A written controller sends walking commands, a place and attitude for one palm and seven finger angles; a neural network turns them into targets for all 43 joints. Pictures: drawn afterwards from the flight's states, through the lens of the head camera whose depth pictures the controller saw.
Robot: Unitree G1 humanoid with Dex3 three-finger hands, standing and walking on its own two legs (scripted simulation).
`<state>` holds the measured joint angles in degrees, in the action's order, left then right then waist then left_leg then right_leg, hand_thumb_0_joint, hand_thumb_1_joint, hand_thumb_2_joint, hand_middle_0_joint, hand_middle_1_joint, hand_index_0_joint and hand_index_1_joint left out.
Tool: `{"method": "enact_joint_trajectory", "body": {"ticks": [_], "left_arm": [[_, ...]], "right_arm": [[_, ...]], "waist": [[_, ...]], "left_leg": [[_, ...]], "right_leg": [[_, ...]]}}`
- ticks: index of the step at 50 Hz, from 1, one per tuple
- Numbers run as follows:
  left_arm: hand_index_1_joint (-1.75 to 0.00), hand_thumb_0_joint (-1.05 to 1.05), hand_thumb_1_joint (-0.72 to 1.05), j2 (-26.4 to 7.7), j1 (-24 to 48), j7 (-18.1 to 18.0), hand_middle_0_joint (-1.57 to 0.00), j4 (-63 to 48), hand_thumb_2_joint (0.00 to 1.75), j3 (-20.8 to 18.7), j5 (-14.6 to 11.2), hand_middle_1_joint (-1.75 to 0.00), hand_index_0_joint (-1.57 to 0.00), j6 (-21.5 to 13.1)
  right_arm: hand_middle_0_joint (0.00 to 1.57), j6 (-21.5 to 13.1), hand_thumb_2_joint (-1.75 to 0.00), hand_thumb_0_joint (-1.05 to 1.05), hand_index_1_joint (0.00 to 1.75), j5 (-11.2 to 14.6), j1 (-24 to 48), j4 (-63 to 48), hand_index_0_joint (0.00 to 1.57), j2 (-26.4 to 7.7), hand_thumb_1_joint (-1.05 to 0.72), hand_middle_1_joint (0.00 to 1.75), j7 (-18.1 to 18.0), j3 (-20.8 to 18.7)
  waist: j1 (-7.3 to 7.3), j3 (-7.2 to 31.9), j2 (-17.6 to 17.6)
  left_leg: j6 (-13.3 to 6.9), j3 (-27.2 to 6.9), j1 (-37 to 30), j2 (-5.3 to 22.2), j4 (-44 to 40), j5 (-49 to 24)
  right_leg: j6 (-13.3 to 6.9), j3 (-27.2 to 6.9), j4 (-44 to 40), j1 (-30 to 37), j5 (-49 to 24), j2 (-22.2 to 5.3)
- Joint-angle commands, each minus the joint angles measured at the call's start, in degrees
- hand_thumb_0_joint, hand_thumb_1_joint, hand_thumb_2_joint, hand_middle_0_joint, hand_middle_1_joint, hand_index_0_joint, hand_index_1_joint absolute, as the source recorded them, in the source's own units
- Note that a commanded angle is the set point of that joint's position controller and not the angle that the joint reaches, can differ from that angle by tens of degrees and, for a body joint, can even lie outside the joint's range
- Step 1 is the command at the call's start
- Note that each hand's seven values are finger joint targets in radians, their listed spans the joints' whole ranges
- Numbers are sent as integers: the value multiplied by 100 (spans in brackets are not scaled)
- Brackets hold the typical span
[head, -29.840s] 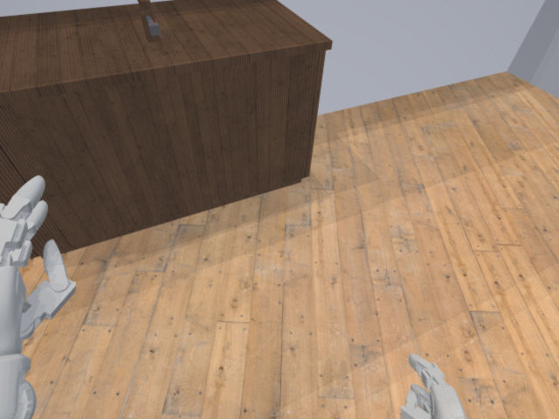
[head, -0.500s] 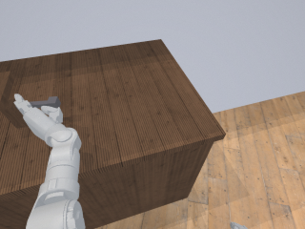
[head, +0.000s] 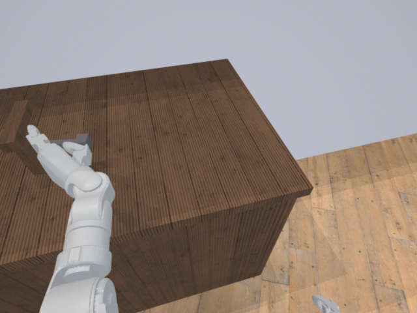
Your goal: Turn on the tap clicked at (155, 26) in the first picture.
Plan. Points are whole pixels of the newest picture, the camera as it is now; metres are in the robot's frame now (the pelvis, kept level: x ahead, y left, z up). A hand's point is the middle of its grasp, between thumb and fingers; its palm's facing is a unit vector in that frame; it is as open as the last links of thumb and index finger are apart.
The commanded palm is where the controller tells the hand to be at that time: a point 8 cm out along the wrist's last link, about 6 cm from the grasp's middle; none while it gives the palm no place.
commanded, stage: lift the hand up off the lever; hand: left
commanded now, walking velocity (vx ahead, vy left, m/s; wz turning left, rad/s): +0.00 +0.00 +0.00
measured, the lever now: (83, 142) +0.44 +0.30 +0.08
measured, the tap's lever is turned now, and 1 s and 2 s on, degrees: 80 80 80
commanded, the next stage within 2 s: draw the hand back beside the body in 1.38 s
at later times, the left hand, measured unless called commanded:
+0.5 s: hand (80, 146) +0.38 +0.26 +0.14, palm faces +0.83 -0.56 -0.05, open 7.8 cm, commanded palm +0.33 +0.28 +0.14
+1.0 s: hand (79, 143) +0.37 +0.26 +0.16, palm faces +0.82 -0.57 -0.04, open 7.8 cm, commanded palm +0.32 +0.27 +0.16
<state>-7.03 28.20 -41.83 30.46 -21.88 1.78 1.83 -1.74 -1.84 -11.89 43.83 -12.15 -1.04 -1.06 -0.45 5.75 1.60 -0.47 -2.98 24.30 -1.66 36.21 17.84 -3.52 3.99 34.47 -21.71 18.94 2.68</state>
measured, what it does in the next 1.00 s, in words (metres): stands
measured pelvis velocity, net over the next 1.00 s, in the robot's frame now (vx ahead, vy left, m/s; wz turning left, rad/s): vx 0.00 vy -0.01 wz -0.01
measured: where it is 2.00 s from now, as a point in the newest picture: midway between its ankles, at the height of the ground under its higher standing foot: outside the picture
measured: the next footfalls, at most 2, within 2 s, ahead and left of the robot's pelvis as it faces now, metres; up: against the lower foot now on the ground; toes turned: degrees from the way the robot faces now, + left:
none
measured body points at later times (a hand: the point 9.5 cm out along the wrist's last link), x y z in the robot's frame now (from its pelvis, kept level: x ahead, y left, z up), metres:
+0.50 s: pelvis -0.01 -0.01 +0.01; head -0.01 -0.02 +0.46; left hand +0.33 +0.29 +0.14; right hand +0.15 -0.25 -0.11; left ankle +0.00 +0.11 -0.73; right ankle -0.02 -0.08 -0.73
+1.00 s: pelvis +0.00 -0.01 +0.01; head -0.01 -0.02 +0.46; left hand +0.32 +0.28 +0.16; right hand +0.16 -0.24 -0.10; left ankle +0.00 +0.11 -0.73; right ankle -0.02 -0.08 -0.73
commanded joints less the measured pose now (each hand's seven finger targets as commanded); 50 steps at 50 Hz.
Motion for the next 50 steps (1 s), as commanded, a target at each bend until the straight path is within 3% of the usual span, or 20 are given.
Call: {"method": "enact_joint_trajectory", "body": {"ticks": [1, 6, 8, 10, 13, 14, 17, 18, 21, 23, 25, 30, 34, 40, 42, 43, 44, 48, 49, 50], "left_arm": [[-15, 0, 90, -1012, 2232, -12, -15, -1473, 90, 228, 106, -15, -15, -190], [-15, 0, 90, -953, 2160, -20, -15, -1558, 90, 287, 91, -15, -15, -78], [-15, 0, 90, -1160, 2102, -24, -15, -1512, 90, 85, 79, -15, -15, 4], [-15, 0, 90, -1018, 2270, -10, -15, -1617, 90, 269, 73, -15, -15, 23], [-15, 0, 90, -1381, 2237, -50, -15, -1717, 90, -51, 107, -15, -15, 28], [-15, 0, 90, -1154, 2279, -25, -15, -1810, 90, 173, 107, -15, -15, 32], [-15, 0, 90, -1101, 2397, 18, -15, -1708, 90, 290, 112, -15, -15, 98], [-15, 0, 90, -1226, 2326, 16, -15, -1682, 90, 116, 95, -15, -15, 116], [-15, 0, 90, -1122, 2353, 69, -15, -1724, 90, 269, 53, -15, -15, 159], [-15, 0, 90, -1218, 2146, 73, -15, -1699, 90, 102, 32, -15, -15, 232], [-15, 0, 90, -1091, 2256, 92, -15, -1734, 90, 256, 4, -15, -15, 285], [-15, 0, 90, -1284, 2313, 84, -15, -1808, 90, 112, -18, -15, -15, 385], [-15, 0, 90, -1105, 2360, 104, -15, -2191, 90, 318, 22, -15, -15, 380], [-15, 0, 90, -1078, 1976, 121, -15, -2193, 90, 234, -95, -15, -15, 643], [-15, 0, 90, -1064, 2113, 128, -15, -2291, 90, 297, -88, -15, -15, 731], [-15, 0, 90, -1235, 2040, 111, -15, -2444, 90, 92, -94, -15, -15, 731], [-15, 0, 90, -1081, 2016, 119, -15, -2490, 90, 275, -71, -15, -15, 764], [-15, 0, 90, -1262, 1986, 97, -15, -2521, 90, 111, -72, -15, -15, 861], [-15, 0, 90, -991, 2093, 119, -15, -2596, 90, 391, -76, -15, -15, 873], [-15, 0, 90, -1021, 2108, 108, -15, -2629, 90, 357, -68, -15, -15, 878]], "right_arm": [[20, -243, -90, 0, 30, 4, 441, -784, 20, -732, -90, 30, -82, -219], [20, -275, -90, 0, 30, 20, 520, -773, 20, -722, -90, 30, -92, -205], [20, -267, -90, 0, 30, 34, 586, -744, 20, -743, -90, 30, -126, -201], [20, -289, -90, 0, 30, 42, 630, -771, 20, -716, -90, 30, -133, -186], [20, -300, -90, 0, 30, 39, 664, -743, 20, -722, -90, 30, -158, -195], [20, -310, -90, 0, 30, 36, 684, -778, 20, -687, -90, 30, -152, -178], [20, -338, -90, 0, 30, 47, 711, -760, 20, -693, -90, 30, -176, -166], [20, -339, -90, 0, 30, 48, 708, -729, 20, -711, -90, 30, -191, -176], [20, -341, -90, 0, 30, 69, 731, -768, 20, -702, -90, 30, -202, -158], [20, -342, -90, 0, 30, 75, 748, -764, 20, -720, -90, 30, -210, -177], [20, -350, -90, 0, 30, 87, 767, -784, 20, -703, -90, 30, -205, -152], [20, -363, -90, 0, 30, 104, 819, -778, 20, -700, -90, 30, -240, -139], [20, -392, -90, 0, 30, 98, 867, -791, 20, -682, -90, 30, -222, -150], [20, -390, -90, 0, 30, 120, 945, -803, 20, -696, -90, 30, -232, -154], [20, -383, -90, 0, 30, 132, 1005, -805, 20, -685, -90, 30, -240, -136], [20, -375, -90, 0, 30, 134, 1036, -813, 20, -692, -90, 30, -244, -149], [20, -376, -90, 0, 30, 137, 1064, -827, 20, -659, -90, 30, -234, -136], [20, -374, -90, 0, 30, 133, 1126, -794, 20, -676, -90, 30, -247, -132], [20, -381, -90, 0, 30, 142, 1177, -823, 20, -644, -90, 30, -240, -113], [20, -403, -90, 0, 30, 132, 1168, -809, 20, -641, -90, 30, -241, -119]], "waist": [[-12, 1596, -47], [22, 1474, -81], [51, 1334, -121], [15, 1316, -141], [100, 1417, -19], [66, 1470, 23], [5, 1346, -79], [47, 1337, -17], [14, 1364, -89], [112, 1399, -15], [62, 1329, -76], [88, 1270, -210], [95, 1444, 120], [177, 1388, -254], [163, 1298, -270], [259, 1366, -68], [234, 1374, -49], [259, 1274, -188], [205, 1246, -159], [206, 1293, -151]], "left_leg": [[-7, 113, -778, 69, -335, -1845], [5, 104, -812, 68, -424, -1787], [-20, 103, -754, 63, -479, -1639], [-30, 111, -782, 67, -513, -1549], [-32, 114, -795, 61, -535, -1553], [-39, 145, -835, 47, -529, -1580], [-61, 147, -808, 51, -546, -1413], [-57, 120, -853, 53, -577, -1408], [-66, 149, -865, 48, -568, -1482], [-53, 136, -896, 40, -600, -1532], [-61, 159, -919, 42, -612, -1521], [-81, 155, -883, 43, -668, -1429], [-39, 141, -1155, 57, -674, -1724], [-29, 169, -1150, 61, -740, -1826], [-26, 183, -1163, 64, -768, -1844], [-12, 172, -1219, 58, -804, -1928], [-5, 183, -1249, 62, -806, -1936], [-14, 161, -1239, 73, -858, -1861], [-13, 177, -1267, 74, -861, -1828], [-18, 185, -1340, 77, -862, -1831]], "right_leg": [[199, -176, -468, 835, -1897, -228], [191, -168, -533, 851, -1781, -228], [202, -191, -614, 851, -1666, -238], [207, -199, -651, 834, -1560, -248], [201, -232, -667, 951, -1583, -258], [210, -233, -643, 954, -1631, -267], [227, -261, -725, 902, -1512, -282], [212, -239, -737, 873, -1442, -260], [230, -263, -740, 963, -1632, -287], [217, -251, -735, 1003, -1641, -268], [232, -250, -765, 988, -1656, -288], [256, -284, -841, 1058, -1601, -307], [198, -242, -762, 1067, -1747, -280], [235, -227, -832, 1254, -1946, -298], [239, -235, -868, 1269, -1991, -313], [208, -231, -850, 1329, -1989, -301], [204, -220, -835, 1319, -1966, -300], [208, -221, -910, 1329, -1869, -295], [217, -228, -913, 1283, -1829, -310], [221, -224, -932, 1282, -1829, -307]]}}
